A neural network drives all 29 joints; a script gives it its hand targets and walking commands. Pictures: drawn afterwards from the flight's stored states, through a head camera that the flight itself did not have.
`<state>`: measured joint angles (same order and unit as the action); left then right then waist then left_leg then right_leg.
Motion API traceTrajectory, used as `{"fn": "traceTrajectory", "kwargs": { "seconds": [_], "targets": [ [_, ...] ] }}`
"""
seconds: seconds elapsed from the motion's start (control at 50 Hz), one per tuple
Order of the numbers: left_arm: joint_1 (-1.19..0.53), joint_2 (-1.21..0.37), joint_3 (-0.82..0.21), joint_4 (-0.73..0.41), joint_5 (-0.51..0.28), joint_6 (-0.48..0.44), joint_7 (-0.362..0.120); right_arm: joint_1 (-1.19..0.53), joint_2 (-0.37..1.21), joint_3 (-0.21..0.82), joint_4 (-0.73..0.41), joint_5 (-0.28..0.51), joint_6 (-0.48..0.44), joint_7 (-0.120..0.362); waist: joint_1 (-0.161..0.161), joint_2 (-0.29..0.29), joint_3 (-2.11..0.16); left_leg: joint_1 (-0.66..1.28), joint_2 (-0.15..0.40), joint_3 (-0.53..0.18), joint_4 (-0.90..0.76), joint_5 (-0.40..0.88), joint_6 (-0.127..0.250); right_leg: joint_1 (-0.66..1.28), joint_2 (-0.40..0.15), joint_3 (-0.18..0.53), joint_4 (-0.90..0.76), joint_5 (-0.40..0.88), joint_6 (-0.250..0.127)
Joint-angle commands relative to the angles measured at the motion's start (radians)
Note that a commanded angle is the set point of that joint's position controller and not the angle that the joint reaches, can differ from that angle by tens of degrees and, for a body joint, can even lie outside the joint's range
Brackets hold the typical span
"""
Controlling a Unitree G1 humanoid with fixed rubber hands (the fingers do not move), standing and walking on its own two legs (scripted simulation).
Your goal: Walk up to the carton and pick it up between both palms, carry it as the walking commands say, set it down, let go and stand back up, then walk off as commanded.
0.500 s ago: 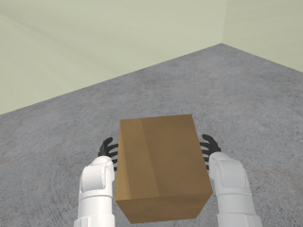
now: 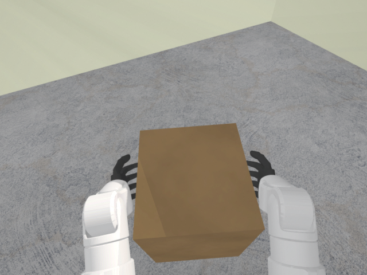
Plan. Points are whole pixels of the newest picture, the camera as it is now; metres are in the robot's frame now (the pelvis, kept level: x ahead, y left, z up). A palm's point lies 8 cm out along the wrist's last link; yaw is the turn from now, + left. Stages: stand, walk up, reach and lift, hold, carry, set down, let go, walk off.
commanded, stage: carry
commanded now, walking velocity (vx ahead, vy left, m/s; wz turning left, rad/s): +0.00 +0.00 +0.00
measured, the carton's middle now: (193, 198) +0.30 +0.00 +0.00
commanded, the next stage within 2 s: none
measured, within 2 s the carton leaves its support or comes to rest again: neither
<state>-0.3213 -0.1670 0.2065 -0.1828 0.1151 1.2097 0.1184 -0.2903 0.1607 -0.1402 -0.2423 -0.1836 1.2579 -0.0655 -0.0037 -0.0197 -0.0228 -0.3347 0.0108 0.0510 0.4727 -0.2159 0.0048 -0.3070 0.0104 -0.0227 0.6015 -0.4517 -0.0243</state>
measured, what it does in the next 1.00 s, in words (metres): walks ahead: right foot, then left foot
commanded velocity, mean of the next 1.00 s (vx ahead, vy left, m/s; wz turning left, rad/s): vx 0.00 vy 0.00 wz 0.00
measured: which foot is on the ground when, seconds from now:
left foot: down 0.00-0.56, up 0.58-0.64, down 0.66-1.00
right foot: up 0.00-0.00, down 0.02-0.68, up 0.70-0.80, down 0.82-1.00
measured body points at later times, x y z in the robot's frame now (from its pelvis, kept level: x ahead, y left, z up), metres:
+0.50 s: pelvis +0.11 +0.00 +0.01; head +0.13 +0.00 +0.46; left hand +0.42 +0.15 +0.10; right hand +0.41 -0.15 +0.10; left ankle +0.02 +0.12 -0.72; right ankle -0.01 -0.10 -0.72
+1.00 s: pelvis +0.22 +0.03 -0.01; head +0.22 +0.03 +0.44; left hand +0.52 +0.17 +0.06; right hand +0.51 -0.12 +0.06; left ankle +0.11 +0.12 -0.73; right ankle +0.16 -0.09 -0.73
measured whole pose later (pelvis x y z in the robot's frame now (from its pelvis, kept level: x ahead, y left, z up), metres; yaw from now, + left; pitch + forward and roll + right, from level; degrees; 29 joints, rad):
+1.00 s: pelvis +0.22 +0.03 -0.01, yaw -1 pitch +5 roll -1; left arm -0.28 -0.16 0.17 -0.19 0.11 1.20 0.12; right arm -0.23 0.15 -0.11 -0.25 -0.18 1.23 -0.06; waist -0.01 0.03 -0.10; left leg -0.22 0.00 0.06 0.64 -0.46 0.04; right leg -0.30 0.01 -0.03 0.62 -0.39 -0.02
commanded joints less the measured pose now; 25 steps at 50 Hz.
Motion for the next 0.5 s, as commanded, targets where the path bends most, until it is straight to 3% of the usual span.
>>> {"fn": "traceTrajectory", "kwargs": {
  "seconds": [0.0,0.04,0.06,0.14,0.2,0.24,0.28,0.3,0.32,0.36,0.38,0.4,0.42,0.44,0.46,0.48],
  "targets": [
    [-0.563,-0.950,-0.823,-0.305,-0.500,0.010,-0.275,-0.550,0.950,0.735,-0.265,0.515,-0.063,0.196,0.003,0.042,-0.604,0.218,0.109,-0.036,0.067,0.408,0.033,0.325,-0.158,0.062,-0.094,0.800,0.004],
    [-0.534,-0.956,-0.835,-0.294,-0.491,0.018,-0.276,-0.516,0.956,0.735,-0.244,0.505,-0.056,0.190,-0.001,-0.034,-0.590,0.160,0.063,-0.011,0.047,0.191,0.019,0.347,-0.211,0.087,-0.061,1.081,-0.024],
    [-0.494,-0.953,-0.825,-0.279,-0.480,0.019,-0.276,-0.482,0.961,0.742,-0.240,0.500,-0.054,0.186,-0.001,-0.068,-0.594,0.135,0.060,-0.009,0.033,0.193,0.014,0.394,-0.216,0.087,-0.043,1.175,-0.030],
    [-0.384,-0.919,-0.777,-0.220,-0.443,0.026,-0.279,-0.419,0.942,0.760,-0.220,0.475,-0.043,0.180,0.002,-0.140,-0.615,0.089,0.054,0.009,0.096,0.324,0.023,0.467,-0.189,0.084,0.001,1.336,-0.012],
    [-0.383,-0.914,-0.778,-0.208,-0.436,0.021,-0.282,-0.384,0.943,0.770,-0.187,0.467,-0.045,0.181,0.003,-0.149,-0.587,0.027,0.009,0.065,0.079,0.303,0.011,0.536,-0.184,0.078,0.051,1.534,-0.006],
    [-0.371,-0.912,-0.776,-0.208,-0.428,0.017,-0.286,-0.379,0.948,0.779,-0.182,0.471,-0.048,0.186,0.003,-0.164,-0.578,0.015,-0.016,0.090,0.063,0.278,0.014,0.550,-0.173,0.064,0.076,1.601,0.002],
    [-0.369,-0.915,-0.776,-0.209,-0.420,0.015,-0.286,-0.385,0.953,0.777,-0.177,0.471,-0.053,0.190,0.002,-0.105,-0.591,0.104,-0.015,0.077,0.033,0.422,0.024,0.483,-0.142,0.033,0.105,1.537,0.016],
    [-0.359,-0.914,-0.779,-0.210,-0.418,0.016,-0.283,-0.358,0.946,0.771,-0.156,0.467,-0.052,0.193,0.003,-0.035,-0.587,0.192,0.005,0.044,0.048,0.577,0.036,0.386,-0.121,0.020,0.112,1.397,0.030],
    [-0.357,-0.909,-0.783,-0.205,-0.408,0.016,-0.281,-0.363,0.942,0.760,-0.147,0.464,-0.052,0.197,0.001,0.047,-0.588,0.296,0.041,0.005,0.079,0.757,0.052,0.270,-0.091,-0.002,0.081,1.153,0.038],
    [-0.386,-0.911,-0.797,-0.219,-0.408,0.015,-0.279,-0.350,0.935,0.745,-0.130,0.459,-0.055,0.201,-0.004,0.158,-0.561,0.447,0.104,-0.053,0.181,1.077,0.087,0.090,-0.050,-0.043,0.005,0.793,0.057],
    [-0.395,-0.909,-0.798,-0.207,-0.405,0.015,-0.278,-0.345,0.935,0.740,-0.116,0.458,-0.053,0.203,-0.004,0.163,-0.538,0.460,0.108,-0.043,0.201,1.095,0.088,0.068,-0.040,-0.056,-0.062,0.680,0.054],
    [-0.408,-0.907,-0.800,-0.215,-0.409,0.013,-0.281,-0.339,0.926,0.735,-0.116,0.455,-0.055,0.205,-0.003,0.157,-0.528,0.421,0.098,-0.028,0.224,1.062,0.077,0.102,-0.034,-0.059,-0.097,0.699,0.053],
    [-0.402,-0.909,-0.792,-0.199,-0.408,0.015,-0.281,-0.347,0.923,0.730,-0.114,0.458,-0.054,0.203,-0.001,0.111,-0.531,0.356,0.074,-0.002,0.268,1.007,0.065,0.179,-0.035,-0.060,-0.109,0.811,0.052],
    [-0.402,-0.901,-0.793,-0.200,-0.413,0.015,-0.281,-0.330,0.910,0.723,-0.112,0.452,-0.055,0.201,0.005,0.052,-0.528,0.222,0.049,0.019,0.292,0.825,0.048,0.302,-0.063,-0.031,-0.090,1.005,0.045],
    [-0.387,-0.901,-0.786,-0.184,-0.412,0.016,-0.283,-0.340,0.917,0.727,-0.114,0.454,-0.055,0.199,0.011,-0.058,-0.517,0.034,0.013,0.047,0.301,0.526,0.033,0.467,-0.111,0.014,-0.043,1.261,0.020],
    [-0.377,-0.900,-0.778,-0.167,-0.407,0.017,-0.283,-0.348,0.921,0.737,-0.119,0.458,-0.052,0.199,0.014,-0.174,-0.475,-0.191,-0.038,0.074,0.283,0.048,0.024,0.630,-0.181,0.096,0.031,1.555,-0.040]
  ]
}}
